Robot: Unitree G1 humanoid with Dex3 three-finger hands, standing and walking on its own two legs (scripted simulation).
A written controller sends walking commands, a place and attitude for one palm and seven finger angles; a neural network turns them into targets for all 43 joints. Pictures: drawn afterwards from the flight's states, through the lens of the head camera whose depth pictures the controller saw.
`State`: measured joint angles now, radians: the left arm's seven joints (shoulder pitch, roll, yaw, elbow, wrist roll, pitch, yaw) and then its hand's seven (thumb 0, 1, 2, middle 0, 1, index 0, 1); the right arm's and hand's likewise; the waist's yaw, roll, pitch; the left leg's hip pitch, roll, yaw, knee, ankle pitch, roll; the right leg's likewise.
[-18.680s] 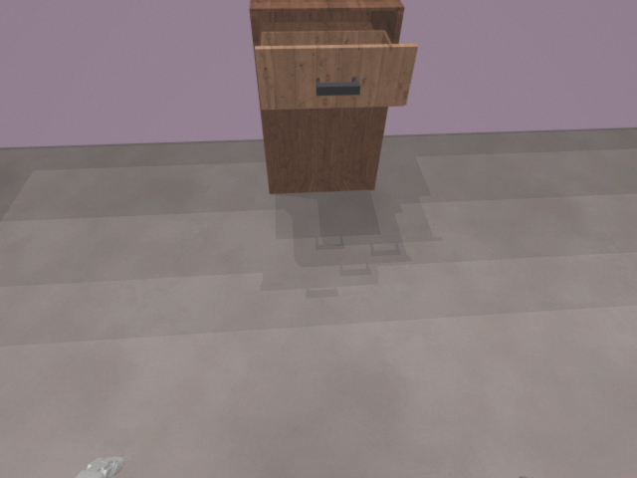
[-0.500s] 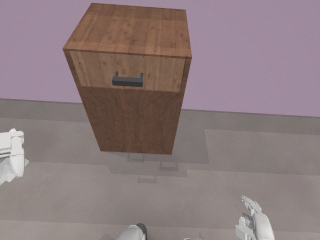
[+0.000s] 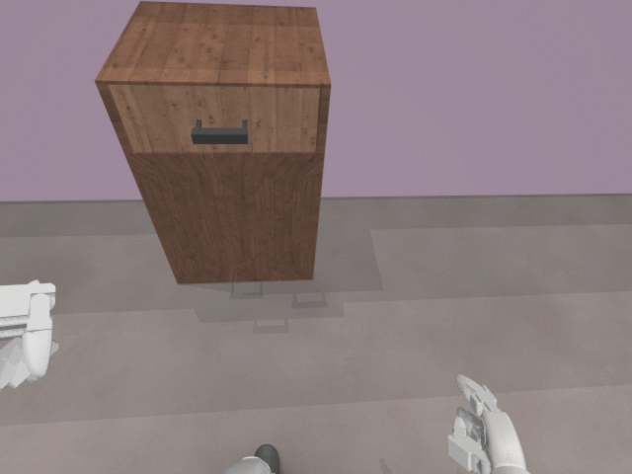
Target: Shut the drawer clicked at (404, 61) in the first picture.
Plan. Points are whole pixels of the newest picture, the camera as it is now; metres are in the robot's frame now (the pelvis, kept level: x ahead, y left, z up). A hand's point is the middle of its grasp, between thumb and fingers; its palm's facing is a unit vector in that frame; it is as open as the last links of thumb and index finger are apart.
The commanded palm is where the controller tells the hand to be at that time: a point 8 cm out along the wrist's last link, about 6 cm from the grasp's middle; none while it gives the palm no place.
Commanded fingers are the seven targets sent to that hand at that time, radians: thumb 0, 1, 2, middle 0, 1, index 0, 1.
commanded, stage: stop stepping back and stand still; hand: left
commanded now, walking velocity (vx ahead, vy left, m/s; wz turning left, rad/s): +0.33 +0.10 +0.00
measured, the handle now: (221, 130) +0.83 +0.24 -0.06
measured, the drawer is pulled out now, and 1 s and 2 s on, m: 0.00 0.00 0.00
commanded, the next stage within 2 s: let the arm hang, fingers relaxed in 1.08 s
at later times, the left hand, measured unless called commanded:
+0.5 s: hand out of the picture +0.12 +0.24 +0.19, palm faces +0.40 -0.80 -0.45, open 3.2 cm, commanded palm +0.07 +0.28 +0.19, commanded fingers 0.00 0.90 0.90 -1.40 -1.60 -1.40 -1.60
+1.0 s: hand out of the picture +0.15 +0.25 +0.17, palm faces +0.39 -0.79 -0.47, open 3.2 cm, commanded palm +0.09 +0.29 +0.19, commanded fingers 0.00 0.90 0.90 -1.40 -1.60 -1.40 -1.60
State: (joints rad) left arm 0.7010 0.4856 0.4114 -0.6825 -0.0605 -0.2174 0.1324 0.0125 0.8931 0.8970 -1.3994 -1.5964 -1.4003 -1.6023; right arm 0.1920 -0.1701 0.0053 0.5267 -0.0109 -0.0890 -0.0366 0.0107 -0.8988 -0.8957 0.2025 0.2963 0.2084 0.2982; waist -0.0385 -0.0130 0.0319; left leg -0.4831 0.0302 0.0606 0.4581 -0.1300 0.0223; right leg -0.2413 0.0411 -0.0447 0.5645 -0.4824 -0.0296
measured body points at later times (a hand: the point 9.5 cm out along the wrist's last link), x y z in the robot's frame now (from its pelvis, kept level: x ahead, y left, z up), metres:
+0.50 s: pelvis -0.06 +0.00 +0.00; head -0.07 +0.00 +0.45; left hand +0.09 +0.28 +0.21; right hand +0.06 -0.24 -0.10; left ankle -0.03 +0.12 -0.70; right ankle -0.02 -0.09 -0.73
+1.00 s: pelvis -0.03 +0.00 +0.01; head -0.01 +0.00 +0.46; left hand +0.12 +0.29 +0.19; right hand +0.15 -0.22 -0.08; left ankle -0.02 +0.13 -0.73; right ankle -0.03 -0.08 -0.73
